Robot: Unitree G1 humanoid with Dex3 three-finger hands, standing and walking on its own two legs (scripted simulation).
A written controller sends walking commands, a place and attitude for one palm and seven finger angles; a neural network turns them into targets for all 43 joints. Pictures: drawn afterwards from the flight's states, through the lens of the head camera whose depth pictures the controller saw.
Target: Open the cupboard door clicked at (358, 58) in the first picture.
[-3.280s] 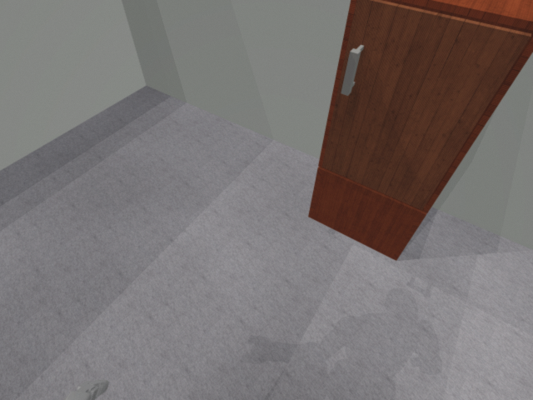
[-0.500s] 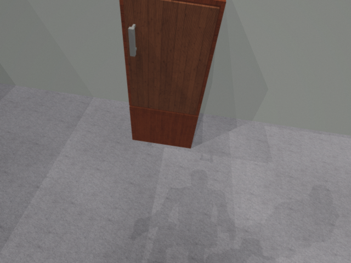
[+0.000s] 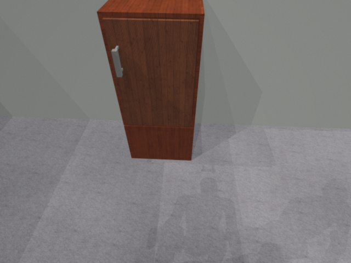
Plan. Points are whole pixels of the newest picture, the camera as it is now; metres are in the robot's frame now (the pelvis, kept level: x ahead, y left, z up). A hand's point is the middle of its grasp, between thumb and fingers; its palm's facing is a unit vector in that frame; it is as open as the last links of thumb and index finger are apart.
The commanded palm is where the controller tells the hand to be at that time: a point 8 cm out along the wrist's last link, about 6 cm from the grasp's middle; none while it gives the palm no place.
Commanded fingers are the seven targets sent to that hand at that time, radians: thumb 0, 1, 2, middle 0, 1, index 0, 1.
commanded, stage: take the last steps up to it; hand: left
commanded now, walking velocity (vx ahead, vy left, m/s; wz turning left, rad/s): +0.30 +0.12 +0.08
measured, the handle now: (118, 61) +0.93 +0.30 +0.02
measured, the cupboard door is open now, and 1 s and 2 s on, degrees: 0 0 0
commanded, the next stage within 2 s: come to a stop and stand still in 0.78 s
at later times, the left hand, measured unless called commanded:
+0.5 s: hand out of the picture +0.17 +0.32 -0.19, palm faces +0.08 -0.98 -0.16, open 7.4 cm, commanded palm none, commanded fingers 0.00 0.90 0.90 -0.20 -0.30 -0.20 -0.30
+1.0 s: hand (107, 175) +0.45 +0.27 -0.19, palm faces -0.06 -0.99 -0.15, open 7.3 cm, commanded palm none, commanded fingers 0.00 0.90 0.90 -0.20 -0.30 -0.20 -0.30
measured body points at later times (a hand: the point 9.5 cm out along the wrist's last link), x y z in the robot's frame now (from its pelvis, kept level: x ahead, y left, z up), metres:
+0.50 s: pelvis +0.17 +0.14 +0.00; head +0.19 +0.16 +0.45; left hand +0.17 +0.37 -0.17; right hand +0.24 -0.10 -0.14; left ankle +0.21 +0.20 -0.74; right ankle +0.15 +0.00 -0.64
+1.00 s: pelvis +0.36 +0.12 -0.02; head +0.39 +0.11 +0.43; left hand +0.45 +0.32 -0.17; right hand +0.21 -0.05 -0.16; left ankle +0.22 +0.20 -0.72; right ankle +0.41 +0.03 -0.74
